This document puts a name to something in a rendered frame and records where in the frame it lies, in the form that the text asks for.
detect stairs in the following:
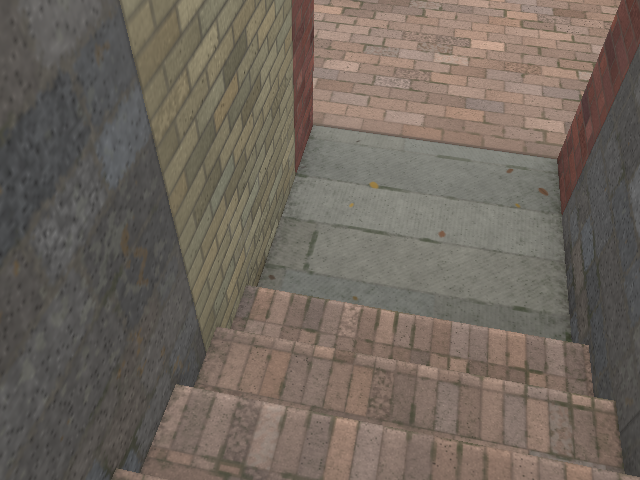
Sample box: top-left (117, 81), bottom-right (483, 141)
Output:
top-left (111, 285), bottom-right (640, 480)

